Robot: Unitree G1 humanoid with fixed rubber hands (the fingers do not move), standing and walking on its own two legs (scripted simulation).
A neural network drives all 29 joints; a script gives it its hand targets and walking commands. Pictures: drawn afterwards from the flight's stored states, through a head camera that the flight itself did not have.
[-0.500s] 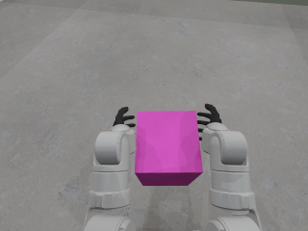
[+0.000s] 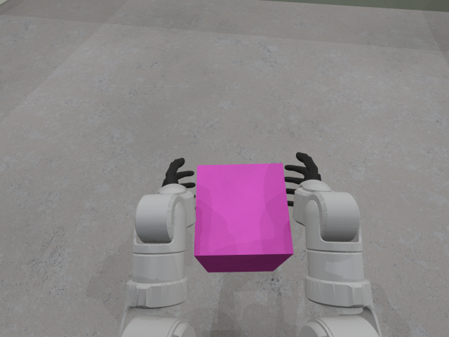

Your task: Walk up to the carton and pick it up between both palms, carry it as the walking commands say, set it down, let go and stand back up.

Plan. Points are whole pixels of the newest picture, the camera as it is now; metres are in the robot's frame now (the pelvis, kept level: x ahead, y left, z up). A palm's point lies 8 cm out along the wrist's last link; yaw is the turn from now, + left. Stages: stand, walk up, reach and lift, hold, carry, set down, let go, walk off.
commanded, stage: carry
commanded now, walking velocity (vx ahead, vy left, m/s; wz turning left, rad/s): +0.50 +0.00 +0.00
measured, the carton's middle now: (240, 225) +0.33 +0.00 -0.03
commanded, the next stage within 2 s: none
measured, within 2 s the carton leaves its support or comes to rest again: neither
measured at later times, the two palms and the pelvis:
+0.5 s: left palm (192, 99) +0.57 +0.10 +0.09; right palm (294, 97) +0.57 -0.12 +0.09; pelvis +0.25 -0.01 +0.00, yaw +0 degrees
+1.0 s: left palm (193, 44) +0.80 +0.12 +0.09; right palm (277, 39) +0.81 -0.11 +0.10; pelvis +0.49 +0.00 +0.00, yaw +0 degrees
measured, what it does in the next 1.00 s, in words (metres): walks ahead: right foot, then left foot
